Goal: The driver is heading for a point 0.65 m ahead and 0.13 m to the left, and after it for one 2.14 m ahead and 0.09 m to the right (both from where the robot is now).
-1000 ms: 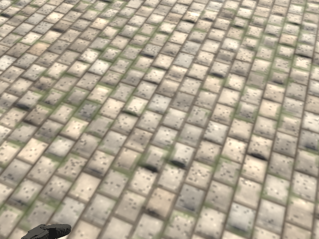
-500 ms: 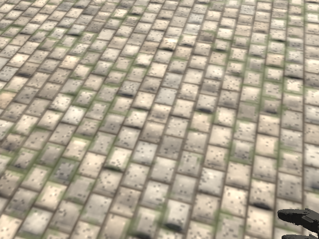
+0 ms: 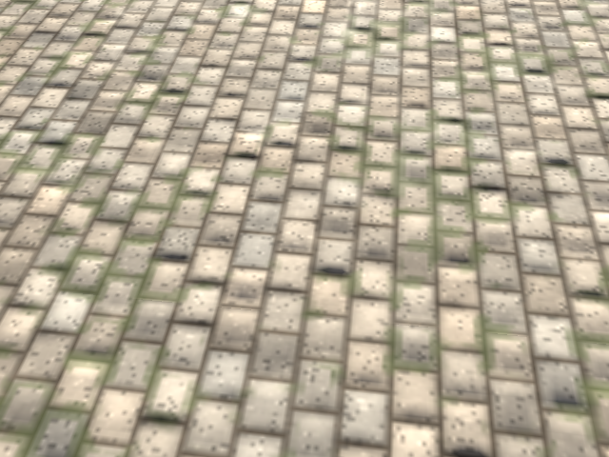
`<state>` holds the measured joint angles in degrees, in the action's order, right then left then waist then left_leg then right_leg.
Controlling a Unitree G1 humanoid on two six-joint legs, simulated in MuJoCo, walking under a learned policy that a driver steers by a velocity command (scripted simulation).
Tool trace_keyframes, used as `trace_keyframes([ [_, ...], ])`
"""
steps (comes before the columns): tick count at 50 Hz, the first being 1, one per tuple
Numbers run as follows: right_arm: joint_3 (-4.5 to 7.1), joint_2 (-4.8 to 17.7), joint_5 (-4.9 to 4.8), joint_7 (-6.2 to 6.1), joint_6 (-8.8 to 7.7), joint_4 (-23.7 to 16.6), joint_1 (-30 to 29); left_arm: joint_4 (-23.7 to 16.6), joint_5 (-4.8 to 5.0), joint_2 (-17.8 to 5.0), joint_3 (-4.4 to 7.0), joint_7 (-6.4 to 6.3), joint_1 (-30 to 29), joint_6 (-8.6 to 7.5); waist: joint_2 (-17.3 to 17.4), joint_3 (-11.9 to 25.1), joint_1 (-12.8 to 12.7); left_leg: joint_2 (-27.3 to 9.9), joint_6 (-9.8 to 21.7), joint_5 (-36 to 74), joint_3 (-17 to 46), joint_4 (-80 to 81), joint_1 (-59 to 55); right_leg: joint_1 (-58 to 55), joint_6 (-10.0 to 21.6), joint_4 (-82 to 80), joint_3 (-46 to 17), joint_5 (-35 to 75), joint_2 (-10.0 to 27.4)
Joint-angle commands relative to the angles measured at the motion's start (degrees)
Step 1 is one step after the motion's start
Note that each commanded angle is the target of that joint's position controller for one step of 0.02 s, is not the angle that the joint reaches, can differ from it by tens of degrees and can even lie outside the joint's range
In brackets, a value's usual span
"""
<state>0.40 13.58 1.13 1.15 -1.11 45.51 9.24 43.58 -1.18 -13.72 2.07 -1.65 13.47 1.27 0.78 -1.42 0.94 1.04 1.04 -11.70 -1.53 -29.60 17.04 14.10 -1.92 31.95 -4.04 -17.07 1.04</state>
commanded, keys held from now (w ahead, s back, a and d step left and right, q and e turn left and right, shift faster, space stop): no key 0.86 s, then w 0.14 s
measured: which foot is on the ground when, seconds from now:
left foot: down 0.00-1.00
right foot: down 0.00-1.00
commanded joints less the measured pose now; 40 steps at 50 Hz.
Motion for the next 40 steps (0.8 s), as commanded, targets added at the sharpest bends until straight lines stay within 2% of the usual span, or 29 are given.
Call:
trace_keyframes([
  [1,1.34,5.5,-0.08,-0.36,-0.81,-2.9,-1.2,-2.5,0.33,-6.5,1.58,-0.2,0.4,-1.67,-3.7,1.9,-0.4,-3.0,1.1,0.6,3.2,3.9,-1.5,0.2,2.7,-5.7,-2.9,7.0,2.5],
  [6,1.4,5.7,-0.54,-0.49,-0.62,-1.5,-1.5,-1.5,0.58,-6.4,1.57,-0.38,0.5,-1.55,-1.8,3.3,-0.6,-3.2,1.0,7.5,3.1,2.3,-3.5,-1.5,2.6,-4.2,-2.3,12.9,1.8],
  [14,1.58,6.3,-0.83,-1.3,0.16,1.5,-1.7,1.6,0.77,-5.9,1.6,-0.61,0.3,-1.29,-0.8,3.3,-0.5,-3.6,0.9,10.4,3.2,1.9,-5.4,-2.5,2.3,-4.6,-1.5,15.3,1.1],
  [27,1.84,6.3,-0.98,-2.35,0.92,7.1,-1.8,9.1,0.89,-5.3,1.54,-1.06,0.5,-1.36,-0.8,1.4,-0.4,-3.4,0.9,7.8,3.3,3.8,-6.3,-2.7,1.7,-7.0,0.0,11.9,0.3],
  [40,1.74,5.7,-1.07,-2.92,1.1,11.3,-0.1,15.5,0.93,-4.1,0.77,-1.28,2.0,-1.58,-0.5,-0.4,-0.5,-3.1,1.0,3.5,3.6,5.8,-6.0,-1.6,1.4,-8.8,1.2,7.7,-0.2],
])
Keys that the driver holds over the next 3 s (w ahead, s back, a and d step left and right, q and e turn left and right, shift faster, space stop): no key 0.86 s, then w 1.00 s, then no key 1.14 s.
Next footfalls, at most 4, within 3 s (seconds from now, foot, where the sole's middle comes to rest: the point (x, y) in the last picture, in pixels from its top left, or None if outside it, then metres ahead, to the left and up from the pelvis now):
1.52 left None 0.42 0.12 -0.77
2.02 right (364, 365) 0.73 -0.10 -0.77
2.36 left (264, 384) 0.69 0.14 -0.77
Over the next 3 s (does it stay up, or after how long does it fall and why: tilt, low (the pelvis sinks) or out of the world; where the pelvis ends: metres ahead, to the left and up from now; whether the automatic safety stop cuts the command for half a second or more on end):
stays up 0.68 0.01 0.00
